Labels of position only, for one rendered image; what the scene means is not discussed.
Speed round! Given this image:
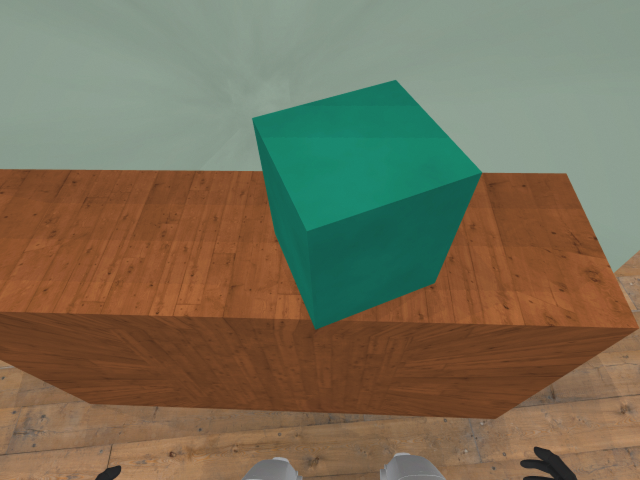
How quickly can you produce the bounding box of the right robot hand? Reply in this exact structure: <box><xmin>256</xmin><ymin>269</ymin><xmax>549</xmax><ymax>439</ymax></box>
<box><xmin>520</xmin><ymin>447</ymin><xmax>577</xmax><ymax>480</ymax></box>

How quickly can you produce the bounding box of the carton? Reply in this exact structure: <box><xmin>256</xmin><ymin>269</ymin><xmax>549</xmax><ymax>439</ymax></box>
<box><xmin>252</xmin><ymin>80</ymin><xmax>482</xmax><ymax>330</ymax></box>

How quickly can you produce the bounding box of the pedestal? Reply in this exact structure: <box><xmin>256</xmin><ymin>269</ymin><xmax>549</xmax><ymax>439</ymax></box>
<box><xmin>0</xmin><ymin>169</ymin><xmax>639</xmax><ymax>419</ymax></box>

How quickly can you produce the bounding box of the left robot thigh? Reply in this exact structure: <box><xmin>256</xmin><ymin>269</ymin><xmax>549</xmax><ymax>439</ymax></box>
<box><xmin>241</xmin><ymin>459</ymin><xmax>302</xmax><ymax>480</ymax></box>

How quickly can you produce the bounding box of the robot thigh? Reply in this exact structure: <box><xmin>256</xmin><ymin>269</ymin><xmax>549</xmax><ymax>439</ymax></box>
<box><xmin>380</xmin><ymin>455</ymin><xmax>446</xmax><ymax>480</ymax></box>
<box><xmin>241</xmin><ymin>459</ymin><xmax>302</xmax><ymax>480</ymax></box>

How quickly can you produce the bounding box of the right robot thigh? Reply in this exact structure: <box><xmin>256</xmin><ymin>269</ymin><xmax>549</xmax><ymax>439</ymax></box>
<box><xmin>380</xmin><ymin>455</ymin><xmax>446</xmax><ymax>480</ymax></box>

